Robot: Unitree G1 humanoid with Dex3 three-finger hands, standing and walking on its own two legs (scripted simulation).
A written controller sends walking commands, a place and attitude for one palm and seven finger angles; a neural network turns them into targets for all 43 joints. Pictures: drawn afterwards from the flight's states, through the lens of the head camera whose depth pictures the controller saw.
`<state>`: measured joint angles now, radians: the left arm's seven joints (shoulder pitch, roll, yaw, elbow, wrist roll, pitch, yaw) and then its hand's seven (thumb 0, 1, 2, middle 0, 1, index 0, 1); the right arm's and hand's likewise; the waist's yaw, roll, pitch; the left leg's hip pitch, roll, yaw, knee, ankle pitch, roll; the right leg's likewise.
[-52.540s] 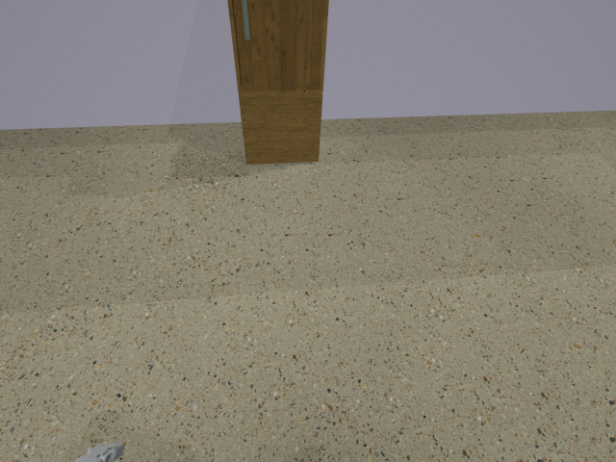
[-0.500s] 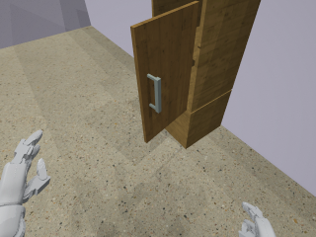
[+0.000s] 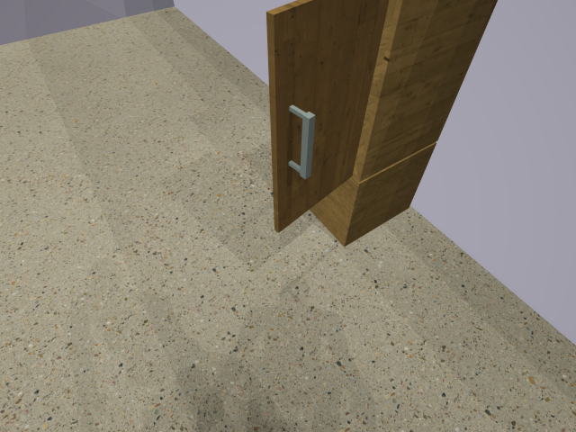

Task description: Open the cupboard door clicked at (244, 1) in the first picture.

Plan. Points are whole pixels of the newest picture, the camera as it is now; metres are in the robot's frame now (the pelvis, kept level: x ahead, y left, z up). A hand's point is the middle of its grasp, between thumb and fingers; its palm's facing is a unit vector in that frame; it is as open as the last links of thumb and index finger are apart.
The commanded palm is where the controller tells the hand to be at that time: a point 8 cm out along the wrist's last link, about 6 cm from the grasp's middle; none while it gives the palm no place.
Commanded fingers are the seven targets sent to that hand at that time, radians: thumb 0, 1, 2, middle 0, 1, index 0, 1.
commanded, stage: let the arm hang, fingers relaxed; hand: left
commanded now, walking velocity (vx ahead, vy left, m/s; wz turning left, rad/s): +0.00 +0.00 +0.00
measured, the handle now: (300, 143) +0.69 +0.03 -0.03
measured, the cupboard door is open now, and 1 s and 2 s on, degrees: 100 100 100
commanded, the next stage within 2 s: look to check the result in 0.54 s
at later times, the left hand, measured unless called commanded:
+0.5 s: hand out of the picture +0.11 +0.21 -0.16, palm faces -0.02 -0.96 -0.27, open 7.3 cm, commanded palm none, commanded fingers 0.00 0.90 0.90 -0.20 -0.30 -0.20 -0.30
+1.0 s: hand out of the picture +0.11 +0.21 -0.15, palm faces -0.01 -0.95 -0.32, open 7.3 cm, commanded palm none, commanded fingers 0.00 0.90 0.90 -0.20 -0.30 -0.20 -0.30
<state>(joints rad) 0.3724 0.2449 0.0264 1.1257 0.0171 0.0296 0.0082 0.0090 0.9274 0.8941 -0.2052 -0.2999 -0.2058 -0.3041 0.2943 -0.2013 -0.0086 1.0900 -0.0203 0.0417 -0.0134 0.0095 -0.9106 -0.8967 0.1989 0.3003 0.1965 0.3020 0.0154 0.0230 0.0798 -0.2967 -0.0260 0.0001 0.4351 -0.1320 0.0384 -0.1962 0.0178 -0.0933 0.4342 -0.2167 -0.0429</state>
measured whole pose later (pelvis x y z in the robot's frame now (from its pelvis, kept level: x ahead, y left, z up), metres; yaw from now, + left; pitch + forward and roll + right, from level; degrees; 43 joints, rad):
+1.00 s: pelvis +0.06 -0.02 +0.01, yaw -1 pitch -1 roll +1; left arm 0.16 0.27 0.02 1.14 0.01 -0.01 0.02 0.01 0.91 0.89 -0.20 -0.30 -0.21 -0.30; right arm 0.13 -0.28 0.00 1.14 -0.01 0.00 -0.02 0.01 -0.91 -0.90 0.20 0.30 0.20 0.30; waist 0.00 0.02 0.06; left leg -0.15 -0.01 0.01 0.33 -0.16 0.01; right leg -0.04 0.04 -0.07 0.31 -0.25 -0.06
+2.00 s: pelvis +0.07 -0.03 +0.01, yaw -2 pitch -2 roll +1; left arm 0.20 0.23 0.01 1.14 0.00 -0.01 0.03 0.01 0.91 0.89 -0.20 -0.30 -0.21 -0.30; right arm 0.19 -0.23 0.01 1.15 -0.01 0.00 -0.03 0.00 -0.91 -0.90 0.20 0.30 0.20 0.30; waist 0.00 0.00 0.05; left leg -0.13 0.01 0.02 0.34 -0.19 -0.01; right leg -0.02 0.05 -0.05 0.30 -0.25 -0.07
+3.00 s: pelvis +0.07 -0.03 +0.01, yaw -2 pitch -1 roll +1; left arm 0.20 0.24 0.01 1.14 0.00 -0.01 0.02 0.01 0.91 0.89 -0.20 -0.30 -0.21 -0.30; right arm 0.18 -0.24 0.01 1.15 -0.01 0.00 -0.03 0.00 -0.91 -0.90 0.20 0.30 0.20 0.30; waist 0.00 0.01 0.06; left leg -0.13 0.00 0.02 0.33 -0.17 0.00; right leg -0.03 0.05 -0.06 0.30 -0.25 -0.07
